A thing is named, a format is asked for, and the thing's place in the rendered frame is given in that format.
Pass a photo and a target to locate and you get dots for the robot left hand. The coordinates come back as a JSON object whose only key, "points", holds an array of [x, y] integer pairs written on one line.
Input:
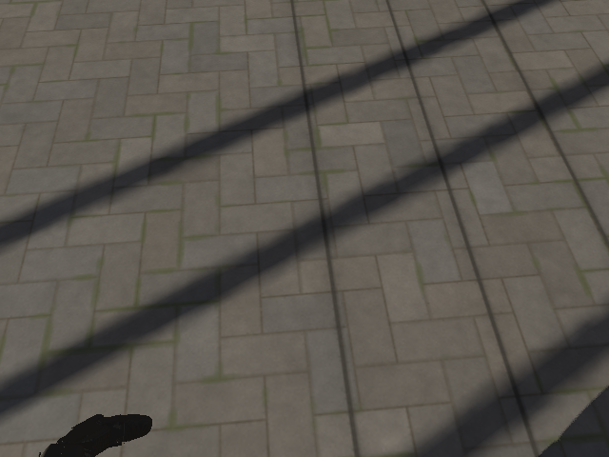
{"points": [[98, 433]]}

